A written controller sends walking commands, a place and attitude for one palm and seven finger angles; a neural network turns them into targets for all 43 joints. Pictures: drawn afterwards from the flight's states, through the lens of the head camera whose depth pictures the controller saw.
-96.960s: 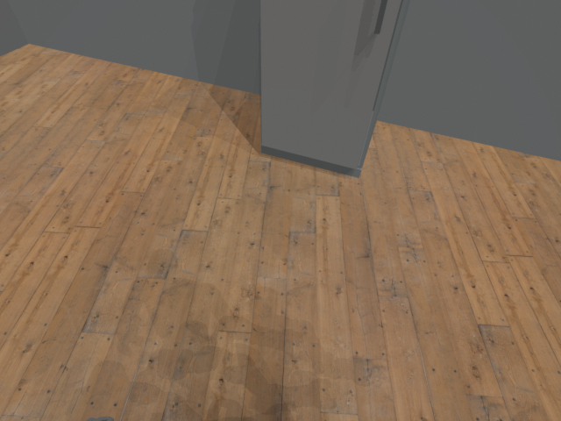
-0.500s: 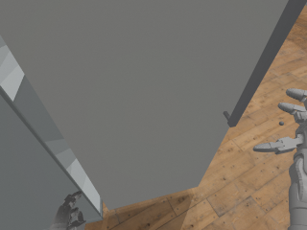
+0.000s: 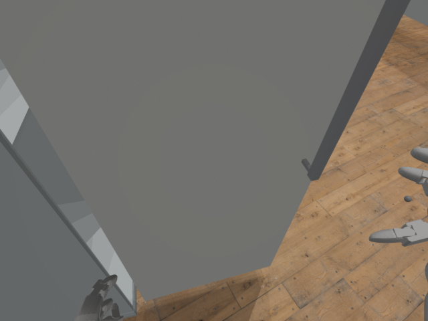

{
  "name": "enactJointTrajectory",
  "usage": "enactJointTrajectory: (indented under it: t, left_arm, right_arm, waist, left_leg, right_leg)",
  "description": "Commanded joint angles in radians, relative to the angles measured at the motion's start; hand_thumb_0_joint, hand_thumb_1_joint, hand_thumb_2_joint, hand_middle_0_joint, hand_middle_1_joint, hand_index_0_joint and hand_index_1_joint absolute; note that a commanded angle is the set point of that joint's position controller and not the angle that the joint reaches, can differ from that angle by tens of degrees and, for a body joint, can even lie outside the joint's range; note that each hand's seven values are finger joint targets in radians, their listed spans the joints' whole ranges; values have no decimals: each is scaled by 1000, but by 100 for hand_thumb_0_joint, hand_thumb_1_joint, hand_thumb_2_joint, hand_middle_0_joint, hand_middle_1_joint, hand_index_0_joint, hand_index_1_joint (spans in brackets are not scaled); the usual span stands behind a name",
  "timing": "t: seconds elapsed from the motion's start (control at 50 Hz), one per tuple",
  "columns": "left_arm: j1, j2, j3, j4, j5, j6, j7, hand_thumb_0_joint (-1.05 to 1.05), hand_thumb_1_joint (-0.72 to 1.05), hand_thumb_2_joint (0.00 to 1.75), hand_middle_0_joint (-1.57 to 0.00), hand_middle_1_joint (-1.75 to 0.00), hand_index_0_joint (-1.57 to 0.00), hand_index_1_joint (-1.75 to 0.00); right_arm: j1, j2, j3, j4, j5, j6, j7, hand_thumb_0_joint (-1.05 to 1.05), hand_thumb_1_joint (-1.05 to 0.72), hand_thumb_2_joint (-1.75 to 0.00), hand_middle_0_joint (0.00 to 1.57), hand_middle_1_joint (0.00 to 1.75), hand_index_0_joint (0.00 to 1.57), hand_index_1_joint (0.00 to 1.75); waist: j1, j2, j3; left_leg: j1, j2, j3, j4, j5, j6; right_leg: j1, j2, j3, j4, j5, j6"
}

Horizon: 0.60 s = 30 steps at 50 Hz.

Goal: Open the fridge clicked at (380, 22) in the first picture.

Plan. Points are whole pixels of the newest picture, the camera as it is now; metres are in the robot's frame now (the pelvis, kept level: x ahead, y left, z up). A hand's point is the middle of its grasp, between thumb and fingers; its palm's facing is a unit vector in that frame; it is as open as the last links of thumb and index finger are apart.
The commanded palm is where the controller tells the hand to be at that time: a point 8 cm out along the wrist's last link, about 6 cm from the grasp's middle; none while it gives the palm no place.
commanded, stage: slip the hand off the handle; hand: right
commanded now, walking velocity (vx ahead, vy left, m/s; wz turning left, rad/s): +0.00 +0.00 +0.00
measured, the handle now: (339, 102) +0.44 -0.21 +0.22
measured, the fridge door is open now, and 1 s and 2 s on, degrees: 87 87 87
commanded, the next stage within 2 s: draw the hand back to the body in 0.44 s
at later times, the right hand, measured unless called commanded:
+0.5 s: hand out of the picture +0.21 -0.29 +0.15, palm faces +0.40 +0.90 -0.19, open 14.7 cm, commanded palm +0.17 -0.33 +0.15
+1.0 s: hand out of the picture +0.19 -0.28 +0.15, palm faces +0.16 +0.98 -0.08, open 14.7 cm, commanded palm +0.16 -0.32 +0.17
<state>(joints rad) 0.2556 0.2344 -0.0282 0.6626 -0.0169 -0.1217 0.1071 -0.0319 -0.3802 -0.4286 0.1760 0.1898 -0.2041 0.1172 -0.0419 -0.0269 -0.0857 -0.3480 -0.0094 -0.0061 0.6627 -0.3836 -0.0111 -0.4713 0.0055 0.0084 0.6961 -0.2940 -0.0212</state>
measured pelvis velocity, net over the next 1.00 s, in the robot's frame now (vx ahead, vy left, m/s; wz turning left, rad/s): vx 0.00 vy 0.01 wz -0.03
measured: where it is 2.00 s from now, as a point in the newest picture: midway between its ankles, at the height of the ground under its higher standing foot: outside the picture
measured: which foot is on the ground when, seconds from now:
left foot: down 0.00-1.00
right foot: down 0.00-1.00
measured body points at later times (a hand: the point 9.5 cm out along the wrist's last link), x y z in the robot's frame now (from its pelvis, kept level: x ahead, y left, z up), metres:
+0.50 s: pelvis -0.02 +0.01 +0.00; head -0.03 +0.02 +0.45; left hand +0.17 +0.24 -0.07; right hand +0.18 -0.33 +0.16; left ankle -0.03 +0.13 -0.72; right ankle +0.04 -0.10 -0.72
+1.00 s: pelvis +0.00 +0.01 +0.01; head -0.03 +0.02 +0.45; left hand +0.20 +0.23 -0.04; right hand +0.18 -0.33 +0.16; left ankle -0.03 +0.13 -0.72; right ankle +0.04 -0.10 -0.72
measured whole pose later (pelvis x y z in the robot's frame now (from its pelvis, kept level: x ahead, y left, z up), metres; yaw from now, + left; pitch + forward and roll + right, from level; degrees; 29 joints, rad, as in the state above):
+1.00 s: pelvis +0.00 +0.01 +0.01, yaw -2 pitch +0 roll +1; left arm 0.24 0.27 -0.06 0.62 -0.07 -0.33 0.14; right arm 0.27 -0.42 -0.49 -0.13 0.42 0.09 0.41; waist -0.07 -0.05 -0.08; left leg -0.22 -0.01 0.02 0.60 -0.37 0.00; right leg -0.36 0.01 0.04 0.65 -0.28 -0.01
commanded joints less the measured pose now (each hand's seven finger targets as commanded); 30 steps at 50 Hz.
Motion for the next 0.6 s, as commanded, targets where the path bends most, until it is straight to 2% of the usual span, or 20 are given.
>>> enactJointTrajectory:
  t: [0.0, 0.06, 0.1, 0.12, 0.16, 0.18, 0.2, 0.24, 0.26, 0.28, 0.32, 0.34, 0.36, 0.4, 0.48, 0.5, 0.52, 0.54, 0.56, 0.58]
  left_arm:
    - [-124, 135, 48, -150, -6, -78, 22, 0, 90, 90, -20, -30, -20, -30]
    - [-135, 134, 44, -143, -6, -91, 33, 0, 90, 90, -20, -30, -20, -30]
    - [-151, 132, 37, -145, -9, -105, 37, 0, 90, 90, -20, -30, -20, -30]
    - [-150, 133, 37, -141, -5, -109, 41, 0, 90, 90, -20, -30, -20, -30]
    - [-148, 133, 38, -141, -5, -117, 40, 0, 90, 90, -20, -30, -20, -30]
    - [-156, 130, 34, -147, -7, -122, 39, 0, 90, 90, -20, -30, -20, -30]
    - [-158, 131, 33, -145, -10, -126, 40, 0, 90, 90, -20, -30, -20, -30]
    - [-161, 130, 32, -149, -9, -132, 40, 0, 90, 90, -20, -30, -20, -30]
    - [-162, 130, 34, -151, -10, -135, 39, 0, 90, 90, -20, -30, -20, -30]
    - [-168, 127, 30, -157, -9, -138, 37, 0, 90, 90, -20, -30, -20, -30]
    - [-167, 128, 31, -153, -8, -142, 38, 0, 90, 90, -20, -30, -20, -30]
    - [-171, 125, 31, -158, -10, -146, 37, 0, 90, 90, -20, -30, -20, -30]
    - [-172, 122, 28, -160, -10, -151, 36, 0, 90, 90, -20, -30, -20, -30]
    - [-169, 125, 26, -157, -10, -162, 40, 0, 90, 90, -20, -30, -20, -30]
    - [-167, 128, 23, -146, -8, -176, 50, 0, 90, 90, -20, -30, -20, -30]
    - [-166, 128, 22, -144, -8, -181, 53, 0, 90, 90, -20, -30, -20, -30]
    - [-161, 132, 23, -136, -5, -181, 58, 0, 90, 90, -20, -30, -20, -30]
    - [-161, 133, 24, -130, -8, -184, 61, 0, 90, 90, -20, -30, -20, -30]
    - [-155, 144, 16, -129, -32, -198, 67, 0, 90, 90, -20, -30, -20, -30]
    - [-166, 143, 12, -143, -42, -208, 78, 0, 90, 90, -20, -30, -20, -30]
  right_arm:
    - [-239, -263, -87, -254, 17, -77, -28, 0, 55, -20, 25, 115, 25, 115]
    - [-233, -272, -87, -263, 17, -79, -33, 0, 55, -20, 25, 115, 25, 115]
    - [-235, -238, -50, -266, 19, -83, -30, 0, 55, -20, 25, 115, 25, 115]
    - [-238, -240, -52, -271, 19, -85, -32, 0, 55, -20, 25, 115, 25, 115]
    - [-173, -266, -83, -263, 21, -83, -28, 0, 55, -20, 25, 115, 25, 115]
    - [-165, -244, -62, -271, 28, -81, -22, 0, 55, -20, 25, 115, 25, 115]
    - [-147, -255, -77, -254, 33, -75, -19, 0, 55, -20, 25, 115, 25, 115]
    - [-129, -247, -79, -273, 42, -74, -16, 0, 55, -20, 25, 115, 25, 115]
    - [-93, -273, -111, -281, 47, -73, -16, 0, 55, -20, 25, 115, 25, 115]
    - [-74, -248, -92, -298, 51, -72, -11, 0, 55, -20, 25, 115, 25, 115]
    - [-59, -263, -109, -318, 53, -73, -11, 0, 55, -20, 25, 115, 25, 115]
    - [-31, -249, -107, -331, 59, -72, -8, 0, 55, -20, 25, 115, 25, 115]
    - [-32, -236, -90, -352, 58, -72, -5, 0, 55, -20, 25, 115, 25, 115]
    - [-22, -248, -104, -353, 65, -71, -4, 0, 55, -20, 25, 115, 25, 115]
    - [-65, -239, -83, -382, 68, -74, 9, 0, 55, -20, 25, 115, 25, 115]
    - [-82, -246, -84, -388, 69, -74, 11, 0, 55, -20, 25, 115, 25, 115]
    - [-98, -254, -87, -377, 69, -73, 13, 0, 55, -20, 25, 115, 25, 115]
    - [-106, -268, -98, -360, 68, -73, 17, 0, 55, -20, 25, 115, 25, 115]
    - [-57, -236, -50, -280, 138, -8, 113, 0, 55, -20, 25, 115, 25, 115]
    - [-109, -266, -61, -337, 160, 21, 161, 0, 55, -20, 25, 115, 25, 115]
  waist:
    - [-2, -64, -153]
    - [0, -68, -136]
    - [5, -74, -102]
    - [5, -52, -108]
    - [-12, -67, -133]
    - [-9, -68, -115]
    - [-10, -55, -94]
    - [-15, -38, -100]
    - [-23, -31, -103]
    - [-24, -45, -99]
    - [-22, -34, -80]
    - [-25, -49, -81]
    - [-21, -69, -74]
    - [-17, -32, -45]
    - [-4, -55, -51]
    - [0, -59, -47]
    - [4, -30, -53]
    - [5, -43, -53]
    - [17, -64, -86]
    - [6, -65, -103]
  left_leg:
    - [-76, -24, 50, -97, 148, 30]
    - [-85, -20, 43, -111, 94, 28]
    - [-100, -18, 41, -117, 46, 27]
    - [-90, -15, 36, -124, 54, 28]
    - [-73, -16, 35, -122, 57, 29]
    - [-79, -13, 35, -127, 46, 26]
    - [-85, -14, 33, -135, 27, 25]
    - [-72, -10, 28, -142, 33, 23]
    - [-66, -11, 28, -144, 27, 23]
    - [-65, -10, 27, -143, 32, 23]
    - [-67, -9, 25, -149, 31, 23]
    - [-71, -9, 26, -149, 34, 22]
    - [-77, -9, 27, -147, 24, 21]
    - [-92, -10, 26, -152, -3, 20]
    - [-102, -5, 19, -150, 2, 18]
    - [-109, -3, 18, -152, -9, 18]
    - [-103, -2, 13, -156, -3, 17]
    - [-105, 0, 9, -155, 2, 17]
    - [-46, 8, 5, -176, 4, 17]
    - [-23, 8, 4, -184, 24, 14]
  right_leg:
    - [216, -13, 28, -116, 125, 3]
    - [205, -13, 29, -126, 51, 0]
    - [193, -13, 38, -143, -26, 0]
    - [195, -12, 33, -138, -18, -6]
    - [198, -10, 32, -138, -3, -4]
    - [193, -8, 29, -138, -19, -4]
    - [180, -9, 29, -142, -43, -4]
    - [178, -6, 23, -137, -26, -7]
    - [176, -6, 22, -138, -26, -5]
    - [177, -3, 17, -134, -17, -7]
    - [172, -6, 15, -131, -17, -8]
    - [175, -4, 13, -128, -8, -7]
    - [178, -3, 13, -130, -22, -5]
    - [165, -5, 23, -132, -53, -6]
    - [175, 0, 20, -117, -42, -8]
    - [176, 1, 23, -117, -58, -8]
    - [171, -1, 22, -111, -49, -12]
    - [173, 0, 21, -104, -35, -10]
    - [198, -9, 28, -131, -51, -8]
    - [213, -6, 33, -134, -39, -13]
